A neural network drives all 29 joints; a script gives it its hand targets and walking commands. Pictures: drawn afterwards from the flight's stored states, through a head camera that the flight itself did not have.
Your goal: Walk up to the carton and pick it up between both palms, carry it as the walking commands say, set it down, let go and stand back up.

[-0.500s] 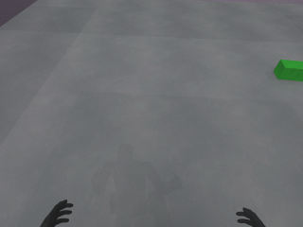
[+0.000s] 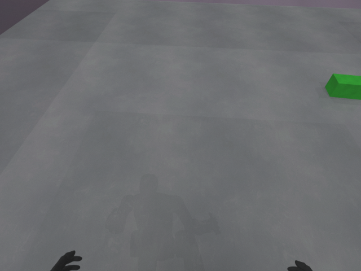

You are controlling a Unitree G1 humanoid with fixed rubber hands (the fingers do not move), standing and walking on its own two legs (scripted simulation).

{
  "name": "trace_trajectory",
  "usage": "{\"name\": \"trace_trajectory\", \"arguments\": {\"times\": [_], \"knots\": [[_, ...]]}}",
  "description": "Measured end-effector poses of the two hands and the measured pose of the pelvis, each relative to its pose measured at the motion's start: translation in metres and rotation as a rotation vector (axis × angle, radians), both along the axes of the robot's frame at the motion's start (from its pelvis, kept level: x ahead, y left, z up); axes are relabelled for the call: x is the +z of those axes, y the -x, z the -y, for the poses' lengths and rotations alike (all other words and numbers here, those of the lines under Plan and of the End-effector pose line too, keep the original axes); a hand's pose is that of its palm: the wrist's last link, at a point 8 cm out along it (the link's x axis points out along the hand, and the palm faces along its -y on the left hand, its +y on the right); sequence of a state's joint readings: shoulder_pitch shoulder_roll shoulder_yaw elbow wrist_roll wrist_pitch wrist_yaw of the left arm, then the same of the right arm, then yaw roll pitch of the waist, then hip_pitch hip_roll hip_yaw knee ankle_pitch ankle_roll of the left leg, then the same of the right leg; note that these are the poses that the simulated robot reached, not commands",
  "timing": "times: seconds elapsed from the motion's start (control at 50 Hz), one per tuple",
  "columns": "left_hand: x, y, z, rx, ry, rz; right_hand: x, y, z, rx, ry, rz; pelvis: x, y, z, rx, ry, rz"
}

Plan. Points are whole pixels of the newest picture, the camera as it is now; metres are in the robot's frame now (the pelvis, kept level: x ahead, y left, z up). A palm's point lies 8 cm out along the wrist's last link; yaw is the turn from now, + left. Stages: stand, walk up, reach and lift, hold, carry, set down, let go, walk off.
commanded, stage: stand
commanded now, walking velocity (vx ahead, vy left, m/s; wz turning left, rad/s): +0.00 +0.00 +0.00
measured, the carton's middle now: (347, 86) +1.70 -1.49 -0.68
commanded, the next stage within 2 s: walk up in 1.82 s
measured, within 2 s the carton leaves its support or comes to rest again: neither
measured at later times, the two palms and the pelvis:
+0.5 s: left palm out of the picture +0.10 +0.30 -0.10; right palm out of the picture +0.09 -0.28 -0.10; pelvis -0.01 +0.00 +0.00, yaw +0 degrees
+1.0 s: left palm out of the picture +0.07 +0.31 -0.11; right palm out of the picture +0.07 -0.27 -0.09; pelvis -0.02 +0.02 +0.00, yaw +0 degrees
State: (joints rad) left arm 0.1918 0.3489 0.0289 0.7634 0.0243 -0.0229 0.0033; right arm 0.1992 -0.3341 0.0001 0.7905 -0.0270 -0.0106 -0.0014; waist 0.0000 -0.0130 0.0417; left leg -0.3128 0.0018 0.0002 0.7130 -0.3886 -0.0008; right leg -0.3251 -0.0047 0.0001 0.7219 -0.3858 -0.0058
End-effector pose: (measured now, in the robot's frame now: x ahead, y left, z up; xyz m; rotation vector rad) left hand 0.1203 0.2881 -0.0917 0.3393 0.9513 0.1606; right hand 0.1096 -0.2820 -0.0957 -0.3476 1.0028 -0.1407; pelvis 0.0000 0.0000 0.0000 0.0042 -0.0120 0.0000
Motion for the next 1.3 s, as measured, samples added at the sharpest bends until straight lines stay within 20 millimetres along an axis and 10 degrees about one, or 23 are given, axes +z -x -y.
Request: {"name": "trace_trajectory", "arguments": {"times": [1.3], "knots": [[-0.016,0.061,-0.023,0.040,0.022,-0.151,0.004,0.052,-0.009,-0.051,0.023,-0.102,0.009,0.021,-0.018,0.000,0.024,0.004]]}}
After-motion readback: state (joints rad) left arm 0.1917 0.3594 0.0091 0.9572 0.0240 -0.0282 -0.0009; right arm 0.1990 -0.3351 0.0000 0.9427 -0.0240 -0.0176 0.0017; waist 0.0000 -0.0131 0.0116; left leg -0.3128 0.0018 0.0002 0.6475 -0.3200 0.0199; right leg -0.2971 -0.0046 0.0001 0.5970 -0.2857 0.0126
